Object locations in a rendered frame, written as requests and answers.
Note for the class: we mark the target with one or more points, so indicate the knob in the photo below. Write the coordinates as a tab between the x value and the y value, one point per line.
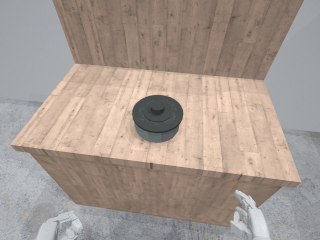
157	107

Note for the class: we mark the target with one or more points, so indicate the lid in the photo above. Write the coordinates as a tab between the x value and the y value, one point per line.
163	122

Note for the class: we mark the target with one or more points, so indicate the robot right hand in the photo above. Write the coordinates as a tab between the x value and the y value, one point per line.
253	222

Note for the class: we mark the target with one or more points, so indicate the robot left hand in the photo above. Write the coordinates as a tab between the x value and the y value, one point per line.
49	229

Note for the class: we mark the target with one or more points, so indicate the pot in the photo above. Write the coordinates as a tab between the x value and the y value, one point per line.
156	137

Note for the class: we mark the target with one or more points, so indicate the table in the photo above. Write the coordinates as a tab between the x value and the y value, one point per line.
212	57

